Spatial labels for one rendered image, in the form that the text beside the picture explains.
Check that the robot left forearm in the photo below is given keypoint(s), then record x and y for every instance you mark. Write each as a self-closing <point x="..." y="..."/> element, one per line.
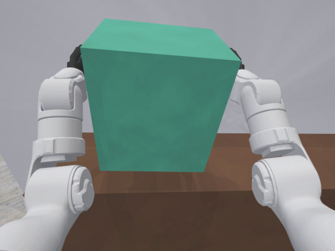
<point x="60" y="116"/>

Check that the robot left hand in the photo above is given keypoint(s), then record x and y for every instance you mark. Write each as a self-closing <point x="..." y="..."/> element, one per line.
<point x="76" y="59"/>

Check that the pedestal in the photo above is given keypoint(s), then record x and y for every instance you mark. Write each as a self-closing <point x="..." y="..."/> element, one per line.
<point x="214" y="210"/>

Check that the right robot upper arm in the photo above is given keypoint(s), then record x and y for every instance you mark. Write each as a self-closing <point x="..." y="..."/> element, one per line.
<point x="290" y="187"/>

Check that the robot right forearm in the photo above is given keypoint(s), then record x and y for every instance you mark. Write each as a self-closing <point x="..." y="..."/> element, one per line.
<point x="265" y="113"/>

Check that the carton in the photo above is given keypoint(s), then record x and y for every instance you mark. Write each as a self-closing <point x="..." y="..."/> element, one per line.
<point x="157" y="94"/>

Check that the left robot upper arm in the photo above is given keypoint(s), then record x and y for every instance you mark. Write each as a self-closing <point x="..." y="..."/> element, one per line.
<point x="55" y="197"/>

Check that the robot right hand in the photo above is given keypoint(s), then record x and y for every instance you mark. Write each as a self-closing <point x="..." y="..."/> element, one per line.
<point x="241" y="65"/>

